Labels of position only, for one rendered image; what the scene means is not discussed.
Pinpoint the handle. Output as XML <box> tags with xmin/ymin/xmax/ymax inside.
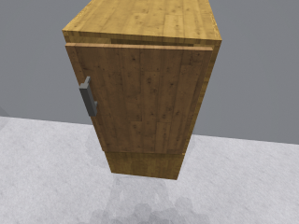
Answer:
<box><xmin>79</xmin><ymin>76</ymin><xmax>98</xmax><ymax>117</ymax></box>

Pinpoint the cupboard door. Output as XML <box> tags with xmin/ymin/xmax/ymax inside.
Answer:
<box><xmin>65</xmin><ymin>42</ymin><xmax>213</xmax><ymax>155</ymax></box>

